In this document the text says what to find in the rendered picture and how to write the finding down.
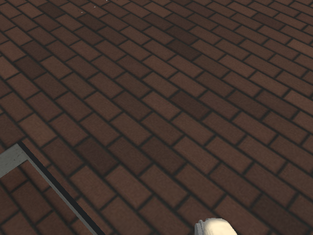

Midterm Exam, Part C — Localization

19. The robot right thigh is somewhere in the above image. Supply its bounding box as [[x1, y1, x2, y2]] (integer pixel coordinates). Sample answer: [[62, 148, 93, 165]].
[[195, 217, 238, 235]]

